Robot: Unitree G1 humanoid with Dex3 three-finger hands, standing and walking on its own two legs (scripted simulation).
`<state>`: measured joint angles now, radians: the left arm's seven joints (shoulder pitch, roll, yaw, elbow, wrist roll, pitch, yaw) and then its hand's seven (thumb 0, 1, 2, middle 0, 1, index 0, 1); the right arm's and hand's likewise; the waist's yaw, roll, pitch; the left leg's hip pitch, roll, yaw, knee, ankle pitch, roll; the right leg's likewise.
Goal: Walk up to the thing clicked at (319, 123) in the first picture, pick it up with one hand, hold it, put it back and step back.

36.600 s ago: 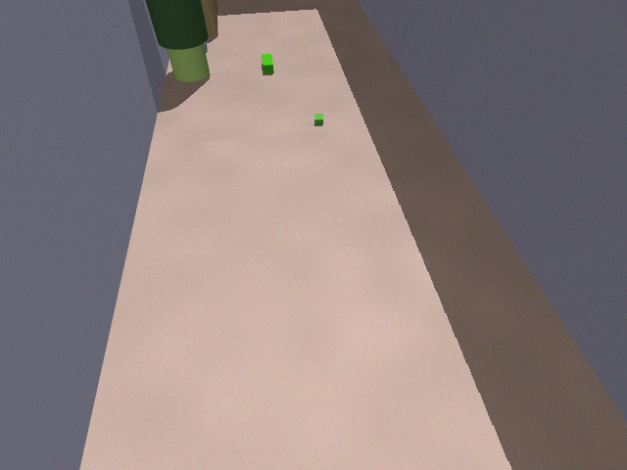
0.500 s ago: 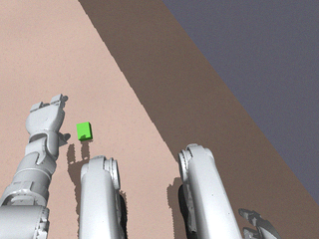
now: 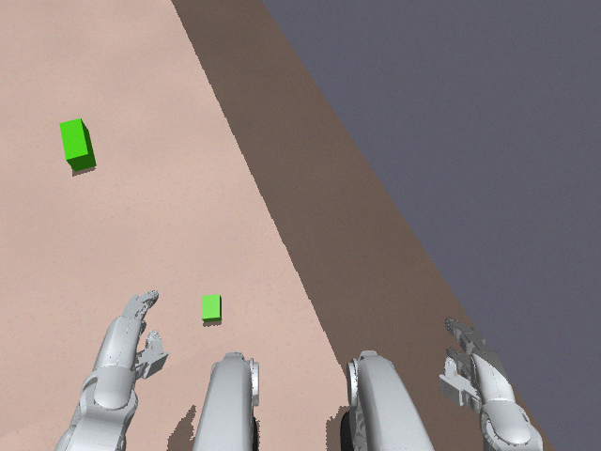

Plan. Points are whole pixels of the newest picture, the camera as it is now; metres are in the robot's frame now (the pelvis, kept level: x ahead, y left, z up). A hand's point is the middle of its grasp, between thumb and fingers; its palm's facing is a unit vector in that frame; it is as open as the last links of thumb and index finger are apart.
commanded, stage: home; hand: left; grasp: from above
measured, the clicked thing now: (211, 308) +0.46 +0.22 -0.56
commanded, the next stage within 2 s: none
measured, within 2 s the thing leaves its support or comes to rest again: neither
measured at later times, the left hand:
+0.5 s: hand (106, 365) +0.22 +0.19 +0.10, palm faces +0.11 -0.97 -0.22, open 7.4 cm
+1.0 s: hand (107, 375) +0.21 +0.19 +0.09, palm faces +0.10 -0.97 -0.20, open 7.4 cm
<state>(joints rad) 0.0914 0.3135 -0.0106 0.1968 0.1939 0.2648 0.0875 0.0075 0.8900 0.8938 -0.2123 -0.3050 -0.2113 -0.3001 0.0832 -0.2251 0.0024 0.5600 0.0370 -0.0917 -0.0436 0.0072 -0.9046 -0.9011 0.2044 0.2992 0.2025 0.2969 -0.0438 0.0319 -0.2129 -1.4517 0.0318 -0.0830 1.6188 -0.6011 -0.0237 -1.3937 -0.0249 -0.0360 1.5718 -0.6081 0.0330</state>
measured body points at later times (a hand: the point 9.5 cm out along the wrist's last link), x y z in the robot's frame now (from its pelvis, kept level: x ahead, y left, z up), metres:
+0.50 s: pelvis +0.06 +0.00 +0.13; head +0.07 +0.00 +0.58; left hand +0.21 +0.24 +0.11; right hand +0.21 -0.24 +0.07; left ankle +0.07 +0.13 -0.54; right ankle +0.07 -0.14 -0.54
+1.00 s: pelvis +0.06 +0.00 +0.14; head +0.07 +0.00 +0.59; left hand +0.20 +0.24 +0.11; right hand +0.23 -0.24 +0.08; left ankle +0.07 +0.13 -0.54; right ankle +0.07 -0.14 -0.54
